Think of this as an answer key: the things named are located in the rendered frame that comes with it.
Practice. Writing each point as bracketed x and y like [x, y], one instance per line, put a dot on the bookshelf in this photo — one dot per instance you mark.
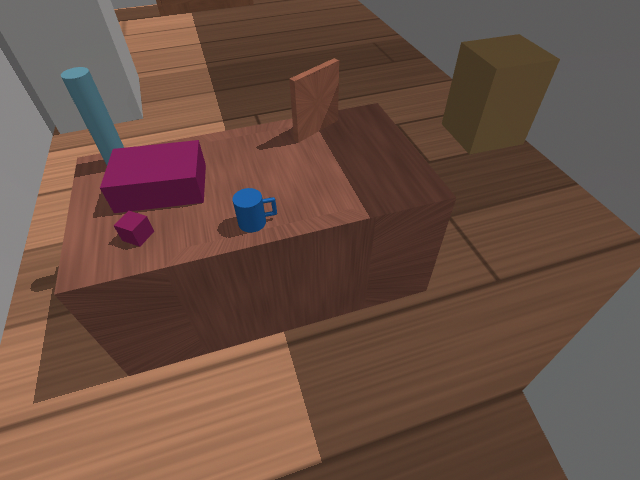
[170, 7]

